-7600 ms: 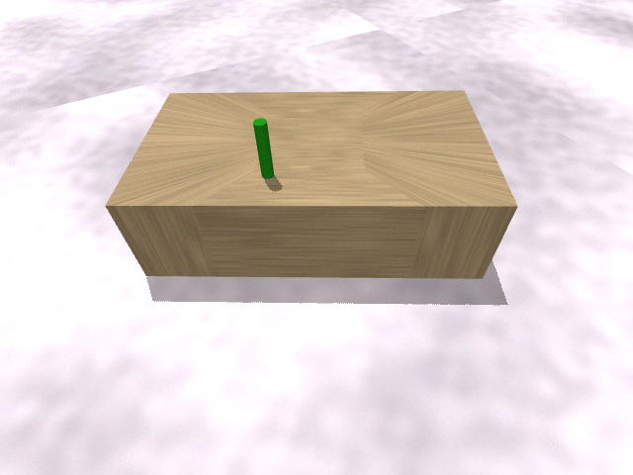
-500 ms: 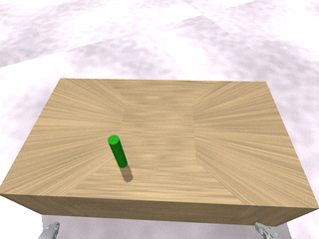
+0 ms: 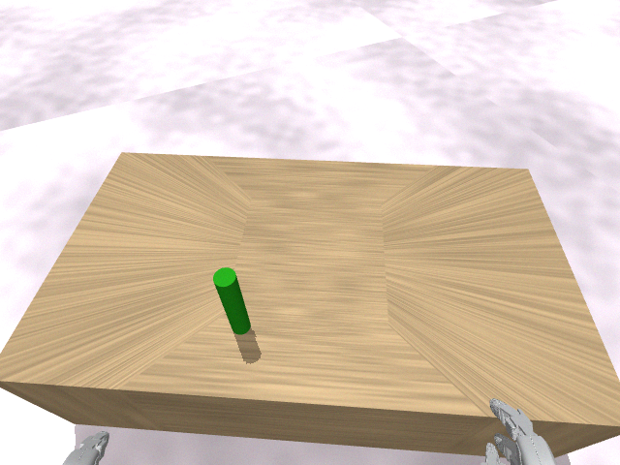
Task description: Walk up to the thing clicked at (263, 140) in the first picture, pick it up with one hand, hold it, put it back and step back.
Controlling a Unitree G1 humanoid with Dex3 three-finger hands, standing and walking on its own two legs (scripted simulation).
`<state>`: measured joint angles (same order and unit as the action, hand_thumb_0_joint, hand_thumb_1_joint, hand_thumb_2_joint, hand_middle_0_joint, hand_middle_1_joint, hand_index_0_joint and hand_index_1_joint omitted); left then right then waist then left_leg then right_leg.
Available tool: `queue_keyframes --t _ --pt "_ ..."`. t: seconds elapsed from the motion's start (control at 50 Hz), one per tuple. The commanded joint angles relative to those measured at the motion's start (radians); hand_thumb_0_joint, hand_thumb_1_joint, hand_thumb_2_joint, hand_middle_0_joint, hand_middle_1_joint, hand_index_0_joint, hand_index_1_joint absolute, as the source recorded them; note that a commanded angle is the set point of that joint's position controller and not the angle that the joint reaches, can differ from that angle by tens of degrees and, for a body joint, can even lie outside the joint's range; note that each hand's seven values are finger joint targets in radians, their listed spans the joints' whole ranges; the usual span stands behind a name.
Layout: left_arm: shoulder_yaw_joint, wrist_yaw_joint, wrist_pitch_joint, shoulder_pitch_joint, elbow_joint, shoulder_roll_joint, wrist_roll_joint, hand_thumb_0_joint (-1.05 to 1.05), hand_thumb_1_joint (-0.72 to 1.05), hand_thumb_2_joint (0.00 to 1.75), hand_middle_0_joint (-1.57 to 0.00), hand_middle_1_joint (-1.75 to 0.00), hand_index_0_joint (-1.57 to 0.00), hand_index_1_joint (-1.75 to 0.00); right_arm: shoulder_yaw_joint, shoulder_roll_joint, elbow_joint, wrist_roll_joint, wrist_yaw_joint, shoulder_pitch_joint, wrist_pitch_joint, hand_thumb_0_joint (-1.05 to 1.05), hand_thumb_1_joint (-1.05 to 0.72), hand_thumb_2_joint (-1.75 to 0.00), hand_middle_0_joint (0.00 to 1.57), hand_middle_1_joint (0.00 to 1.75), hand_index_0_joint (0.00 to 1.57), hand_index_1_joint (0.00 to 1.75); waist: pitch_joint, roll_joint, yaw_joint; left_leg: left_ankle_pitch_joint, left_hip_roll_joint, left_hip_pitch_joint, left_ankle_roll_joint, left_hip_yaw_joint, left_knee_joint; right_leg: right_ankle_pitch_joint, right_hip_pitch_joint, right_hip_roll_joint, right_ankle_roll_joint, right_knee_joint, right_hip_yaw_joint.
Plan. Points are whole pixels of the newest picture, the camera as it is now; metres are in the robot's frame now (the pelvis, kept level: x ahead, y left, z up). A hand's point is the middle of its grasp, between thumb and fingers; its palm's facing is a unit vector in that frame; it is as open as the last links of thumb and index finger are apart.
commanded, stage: go down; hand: left
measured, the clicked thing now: (233, 304) +0.48 +0.18 -0.25
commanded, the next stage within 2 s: none
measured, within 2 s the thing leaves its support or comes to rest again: neither
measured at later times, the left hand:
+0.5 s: hand out of the picture +0.12 +0.27 -0.09, palm faces +0.08 -0.94 -0.32, open 17.4 cm
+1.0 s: hand (76, 372) +0.27 +0.33 -0.03, palm faces +0.14 -0.98 -0.16, open 17.5 cm
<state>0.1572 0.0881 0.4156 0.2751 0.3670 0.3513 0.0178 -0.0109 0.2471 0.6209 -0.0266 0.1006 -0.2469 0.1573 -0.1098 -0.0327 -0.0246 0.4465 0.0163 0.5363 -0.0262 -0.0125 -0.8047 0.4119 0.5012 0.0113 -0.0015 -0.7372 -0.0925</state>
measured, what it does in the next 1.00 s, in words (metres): stands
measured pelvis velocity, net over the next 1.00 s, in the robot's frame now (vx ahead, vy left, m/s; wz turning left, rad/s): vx -0.03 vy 0.00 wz -0.01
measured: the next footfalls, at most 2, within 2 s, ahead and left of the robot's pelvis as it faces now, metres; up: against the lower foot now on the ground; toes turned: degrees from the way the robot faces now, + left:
none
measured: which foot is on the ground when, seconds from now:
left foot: down 0.00-1.00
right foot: down 0.00-1.00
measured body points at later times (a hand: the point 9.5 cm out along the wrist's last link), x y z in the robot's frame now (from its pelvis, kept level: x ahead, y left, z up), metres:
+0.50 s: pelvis -0.02 -0.01 -0.02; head +0.01 +0.00 +0.43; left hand +0.12 +0.32 -0.07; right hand +0.13 -0.26 -0.09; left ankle -0.03 +0.10 -0.71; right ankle -0.03 -0.12 -0.71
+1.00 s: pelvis -0.03 +0.00 -0.02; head +0.03 +0.01 +0.43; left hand +0.26 +0.38 -0.01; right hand +0.06 -0.29 -0.11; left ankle -0.03 +0.10 -0.71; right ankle -0.03 -0.12 -0.71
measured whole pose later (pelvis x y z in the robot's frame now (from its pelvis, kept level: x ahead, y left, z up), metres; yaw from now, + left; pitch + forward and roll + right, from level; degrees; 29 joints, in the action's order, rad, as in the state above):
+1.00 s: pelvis -0.03 +0.00 -0.02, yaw -1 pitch +12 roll -2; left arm 0.45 0.40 0.16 -0.19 0.75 0.60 -0.08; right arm -0.01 0.30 0.71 -0.02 0.16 -0.35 0.26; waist -0.11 -0.02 -0.05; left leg 0.46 0.03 0.69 -0.02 -0.01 -0.93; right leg 0.43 0.66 0.00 -0.01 -0.87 -0.09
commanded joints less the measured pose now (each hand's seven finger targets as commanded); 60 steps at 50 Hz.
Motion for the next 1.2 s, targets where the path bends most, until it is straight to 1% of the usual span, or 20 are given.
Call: queue_keyframes --t 0.0,0.02,0.16,0.24,0.34,0.38,0.46,0.56,0.58,0.6,0.62,0.7,0.74,0.82,0.86,0.92,0.98,1.06,1.12,1.18 --pt "0.09 -0.011 -0.02 -0.005 -0.214 0.217 0.004 0.0 -0.49 0.04 -0.07 -0.02 -0.06 -0.03 0.067 0.157 -0.146 0.001 0.023 0.007 0.056 0.0 -0.84 -0.88 0.2 0.3 0.2 0.3 -0.187 -0.053 -0.004 -0.563 0.006 -0.124 0.014 0.058 0.049 -0.378 -0.059 -0.027 -0.021 0.026 0.024" --pt "0.11 -0.017 -0.013 0.017 -0.176 0.225 0.007 0.0 -0.51 0.03 -0.08 -0.02 -0.06 -0.03 0.062 0.154 -0.137 0.003 0.025 0.003 0.057 0.0 -0.84 -0.88 0.2 0.3 0.2 0.3 -0.17 -0.043 -0.001 -0.531 0.003 -0.106 0.013 0.057 0.049 -0.365 -0.052 -0.029 -0.02 0.025 0.025" --pt "0.142 -0.012 -0.001 0.05 -0.267 0.239 -0.008 0.0 -0.52 0.04 -0.07 -0.02 -0.06 -0.03 0.059 0.143 -0.167 0.002 0.045 0.014 0.074 0.0 -0.84 -0.88 0.2 0.3 0.2 0.3 -0.17 -0.047 0.001 -0.396 -0.011 -0.035 0.008 0.049 0.016 -0.302 -0.023 -0.022 -0.02 -0.003 0.03" --pt "0.145 0.001 0.008 0.075 -0.294 0.236 -0.02 0.0 -0.53 0.04 -0.08 -0.03 -0.07 -0.04 0.06 0.143 -0.176 0.0 0.06 0.014 0.084 0.0 -0.85 -0.88 0.2 0.3 0.2 0.3 -0.174 -0.023 -0.007 -0.351 -0.015 -0.008 0.002 0.047 -0.006 -0.283 -0.009 -0.02 -0.016 -0.01 0.032" --pt "0.147 0.022 0.015 0.078 -0.334 0.241 -0.031 0.0 -0.56 0.02 -0.08 -0.02 -0.07 -0.03 0.053 0.141 -0.18 -0.005 0.077 0.017 0.1 0.0 -0.84 -0.88 0.2 0.3 0.2 0.3 -0.122 -0.046 -0.006 -0.228 -0.016 0.034 0.004 0.048 0.0 -0.173 0.045 -0.022 -0.017 -0.009 0.033" --pt "0.158 0.029 0.014 0.067 -0.354 0.256 -0.033 0.0 -0.56 0.02 -0.08 -0.02 -0.07 -0.03 0.052 0.143 -0.179 -0.005 0.081 0.017 0.108 0.0 -0.83 -0.87 0.2 0.3 0.2 0.3 -0.114 -0.063 -0.004 -0.203 -0.012 0.045 0.007 0.058 0.008 -0.145 0.062 -0.024 -0.019 -0.02 0.029" --pt "0.185 0.032 -0.009 -0.093 -0.366 0.315 -0.034 0.0 -0.56 0.02 -0.08 -0.02 -0.07 -0.03 0.046 0.147 -0.165 -0.005 0.095 0.009 0.13 0.0 -0.83 -0.88 0.2 0.3 0.2 0.3 -0.111 -0.073 -0.027 -0.124 -0.007 0.053 0.005 0.068 0.007 -0.088 0.092 -0.022 -0.015 -0.022 0.039" --pt "0.251 0.035 -0.077 -0.312 -0.405 0.417 -0.067 0.0 -0.52 0.04 -0.07 -0.03 -0.06 -0.03 0.031 0.153 -0.128 -0.008 0.112 -0.002 0.161 0.0 -0.85 -0.88 0.2 0.3 0.2 0.3 -0.172 -0.099 -0.033 -0.156 -0.006 0.014 0.008 0.067 -0.001 -0.127 0.072 -0.015 -0.013 -0.033 0.053" --pt "0.243 0.041 -0.089 -0.342 -0.375 0.407 -0.074 0.0 -0.55 0.04 -0.08 -0.03 -0.06 -0.04 0.027 0.156 -0.118 -0.006 0.114 -0.003 0.165 0.0 -0.86 -0.89 0.2 0.3 0.2 0.3 -0.169 -0.109 -0.04 -0.164 -0.006 0.002 0.009 0.068 0.0 -0.136 0.065 -0.015 -0.014 -0.035 0.054" --pt "0.276 0.047 -0.094 -0.332 -0.324 0.44 -0.078 0.0 -0.54 0.04 -0.08 -0.03 -0.06 -0.04 0.03 0.165 -0.101 -0.007 0.116 -0.012 0.168 0.0 -0.86 -0.89 0.2 0.3 0.2 0.3 -0.174 -0.091 -0.035 -0.175 -0.007 -0.003 0.008 0.068 0.0 -0.142 0.059 -0.016 -0.014 -0.029 0.053" --pt "0.278 0.057 -0.101 -0.361 -0.299 0.44 -0.084 0.0 -0.53 0.04 -0.08 -0.02 -0.06 -0.03 0.027 0.166 -0.104 -0.005 0.118 0.003 0.174 0.0 -0.86 -0.89 0.2 0.3 0.2 0.3 -0.184 -0.091 -0.034 -0.202 -0.008 -0.011 0.008 0.068 -0.001 -0.168 0.04 -0.014 -0.014 -0.026 0.051" --pt "0.311 0.118 -0.101 -0.394 0.036 0.443 -0.099 0.0 -0.55 0.03 -0.08 -0.01 -0.06 -0.03 0.026 0.176 -0.036 -0.001 0.111 -0.034 0.166 0.0 -0.87 -0.89 0.2 0.3 0.2 0.3 -0.15 -0.035 -0.028 -0.227 -0.014 0.035 -0.001 0.062 -0.015 -0.2 0.037 -0.013 -0.011 -0.008 0.048" --pt "0.332 0.167 -0.124 -0.495 0.048 0.5 -0.107 0.0 -0.54 0.02 -0.08 -0.01 -0.06 -0.02 0.034 0.19 -0.033 -0.003 0.105 -0.053 0.163 0.0 -0.87 -0.89 0.2 0.3 0.2 0.3 -0.186 -0.072 -0.014 -0.262 -0.016 0.026 0.003 0.06 -0.01 -0.221 0.025 -0.015 -0.015 -0.013 0.044" --pt "0.34 0.259 -0.192 -0.568 0.147 0.528 -0.105 0.0 -0.53 0.01 -0.08 0.0 -0.06 -0.02 0.043 0.195 -0.029 0.0 0.089 -0.078 0.165 0.0 -0.87 -0.89 0.2 0.3 0.2 0.3 -0.209 -0.081 -0.003 -0.315 -0.01 -0.008 0.011 0.061 0.009 -0.236 0.024 -0.023 -0.022 -0.021 0.036" --pt "0.377 0.29 -0.249 -0.603 0.201 0.567 -0.106 0.0 -0.58 0.0 -0.09 0.0 -0.07 -0.02 0.044 0.198 -0.032 0.003 0.085 -0.09 0.166 0.0 -0.88 -0.89 0.2 0.3 0.2 0.3 -0.216 -0.049 -0.002 -0.351 -0.01 0.006 0.003 0.055 -0.011 -0.275 0.025 -0.019 -0.019 -0.026 0.041" --pt "0.377 0.321 -0.318 -0.611 0.263 0.553 -0.104 0.0 -0.6 0.0 -0.09 0.0 -0.07 -0.02 0.052 0.202 -0.02 0.01 0.074 -0.123 0.157 0.0 -0.88 -0.89 0.2 0.3 0.2 0.3 -0.25 -0.053 0.006 -0.408 -0.005 -0.023 0.002 0.051 -0.019 -0.309 0.031 -0.023 -0.025 -0.043 0.038" --pt "0.376 0.336 -0.368 -0.613 0.299 0.557 -0.099 0.0 -0.59 0.01 -0.09 -0.01 -0.06 -0.02 0.061 0.213 -0.02 0.012 0.064 -0.138 0.144 0.0 -0.88 -0.9 0.2 0.3 0.2 0.3 -0.243 -0.073 0.015 -0.435 0.005 -0.031 0.01 0.062 -0.009 -0.29 0.062 -0.03 -0.032 -0.053 0.027" --pt "0.41 0.33 -0.426 -0.69 0.268 0.618 -0.094 0.0 -0.56 0.03 -0.08 0.0 -0.06 -0.02 0.061 0.216 -0.035 0.018 0.06 -0.136 0.128 0.0 -0.87 -0.89 0.2 0.3 0.2 0.3 -0.261 -0.085 0.013 -0.442 0.004 -0.051 0.009 0.057 -0.017 -0.295 0.062 -0.025 -0.031 -0.049 0.036" --pt "0.413 0.323 -0.465 -0.782 0.23 0.64 -0.096 0.0 -0.53 0.03 -0.08 0.0 -0.06 -0.02 0.069 0.226 -0.025 0.02 0.061 -0.152 0.119 0.0 -0.87 -0.89 0.2 0.3 0.2 0.3 -0.268 -0.116 0.002 -0.386 0.008 -0.076 0.013 0.059 -0.003 -0.247 0.094 -0.028 -0.034 -0.047 0.038" --pt "0.444 0.319 -0.504 -0.886 0.254 0.699 -0.095 0.0 -0.47 0.04 -0.07 0.0 -0.05 -0.01 0.067 0.237 0.002 0.021 0.067 -0.171 0.111 0.0 -0.87 -0.89 0.2 0.3 0.2 0.3 -0.26 -0.147 -0.014 -0.317 0.014 -0.084 0.019 0.066 0.012 -0.195 0.135 -0.029 -0.038 -0.045 0.04"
